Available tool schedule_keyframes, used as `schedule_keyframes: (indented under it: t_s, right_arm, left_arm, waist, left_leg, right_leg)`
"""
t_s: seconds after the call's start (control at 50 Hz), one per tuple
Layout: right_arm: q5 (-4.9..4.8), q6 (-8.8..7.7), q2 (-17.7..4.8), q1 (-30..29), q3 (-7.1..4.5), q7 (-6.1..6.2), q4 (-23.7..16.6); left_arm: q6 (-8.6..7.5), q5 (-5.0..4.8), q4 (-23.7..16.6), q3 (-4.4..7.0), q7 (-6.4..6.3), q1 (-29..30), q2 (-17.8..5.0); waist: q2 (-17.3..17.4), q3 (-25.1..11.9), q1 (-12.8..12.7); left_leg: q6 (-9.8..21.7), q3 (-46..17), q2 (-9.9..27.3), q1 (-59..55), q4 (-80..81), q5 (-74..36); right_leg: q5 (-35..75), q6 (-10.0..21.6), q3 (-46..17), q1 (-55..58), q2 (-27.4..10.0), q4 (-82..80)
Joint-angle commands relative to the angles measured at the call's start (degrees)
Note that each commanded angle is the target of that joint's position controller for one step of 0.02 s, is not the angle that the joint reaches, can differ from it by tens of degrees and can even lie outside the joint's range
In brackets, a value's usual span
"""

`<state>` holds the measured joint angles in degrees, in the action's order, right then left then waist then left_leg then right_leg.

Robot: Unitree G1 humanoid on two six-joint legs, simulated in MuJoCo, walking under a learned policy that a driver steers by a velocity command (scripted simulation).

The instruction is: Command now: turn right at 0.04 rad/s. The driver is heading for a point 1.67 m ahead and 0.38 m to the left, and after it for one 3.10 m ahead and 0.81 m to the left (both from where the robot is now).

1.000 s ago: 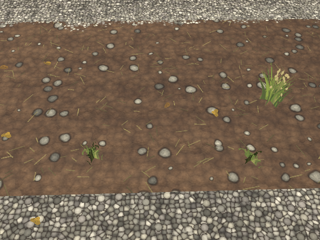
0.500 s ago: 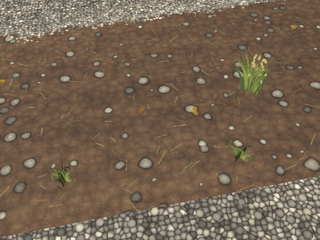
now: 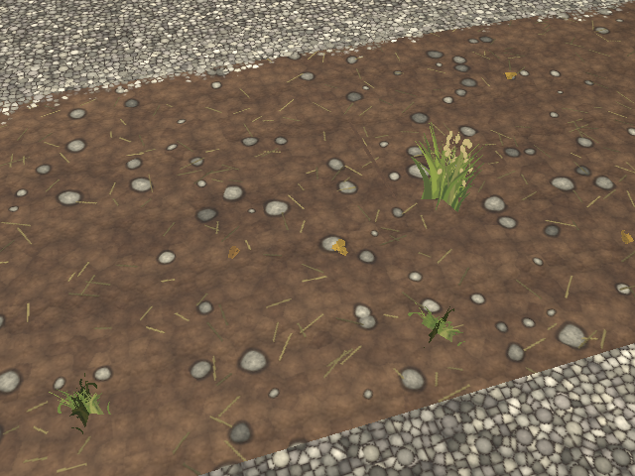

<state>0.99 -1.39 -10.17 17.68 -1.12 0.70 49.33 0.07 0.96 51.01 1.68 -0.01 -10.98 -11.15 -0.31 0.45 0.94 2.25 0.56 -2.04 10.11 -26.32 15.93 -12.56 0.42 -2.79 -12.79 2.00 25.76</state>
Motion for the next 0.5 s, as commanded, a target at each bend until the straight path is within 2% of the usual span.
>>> schedule_keyframes:
  t_s: [0.02, 0.26, 0.5]
  right_arm:
    - [0.19, -0.13, -6.8, 1.3, -2.15, -0.06, -1.0]
    - [0.1, 0.31, -5.3, 1.1, -2.71, 0.78, 6.4]
    - [0.15, 0.51, -4.1, 1.2, -2.23, 1.19, 11.4]
  left_arm:
    - [-0.57, -0.18, 0.6, 1.1, -0.59, -2.4, -5.1]
    - [-0.86, -0.21, 8.1, 1.18, -1.48, -1.7, -4.4]
    - [-0.64, -0.03, 12.7, 0.7, -1.82, -3.3, -3.0]
  waist:
    - [-1.4, 1.1, -1.3]
    - [0.1, 1.9, -0.7]
    - [0.3, 3.4, -0.9]
  left_leg:
    - [0.6, -7.1, 7.0, 1.5, 5.5, -11.3]
    - [0.5, -6.3, 6.9, -3.4, 6.3, -11.8]
    - [0.4, -6.1, 6.9, -3.0, 6.9, -10.1]
  right_leg:
    - [11.0, 1.8, -5.8, 3.7, -6.3, -2.9]
    - [12.3, 2.2, -5.7, 3.9, -6.6, -4.5]
    - [10.7, 2.2, -5.4, 4.2, -6.5, -5.2]
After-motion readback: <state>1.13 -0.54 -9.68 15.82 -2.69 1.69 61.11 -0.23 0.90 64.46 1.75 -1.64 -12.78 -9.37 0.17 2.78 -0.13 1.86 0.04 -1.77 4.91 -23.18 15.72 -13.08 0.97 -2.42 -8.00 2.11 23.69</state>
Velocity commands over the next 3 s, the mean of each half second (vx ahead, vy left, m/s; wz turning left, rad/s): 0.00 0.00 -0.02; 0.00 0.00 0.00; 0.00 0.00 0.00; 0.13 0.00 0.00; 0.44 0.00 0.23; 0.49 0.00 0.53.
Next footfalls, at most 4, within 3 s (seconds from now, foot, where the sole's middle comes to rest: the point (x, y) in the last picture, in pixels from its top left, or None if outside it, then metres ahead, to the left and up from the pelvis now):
2.08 right None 0.19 -0.11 -0.78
2.58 left None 0.48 0.04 -0.78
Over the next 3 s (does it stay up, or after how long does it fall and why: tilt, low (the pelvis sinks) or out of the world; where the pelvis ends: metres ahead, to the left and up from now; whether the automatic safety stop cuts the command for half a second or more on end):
stays up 0.57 0.03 0.00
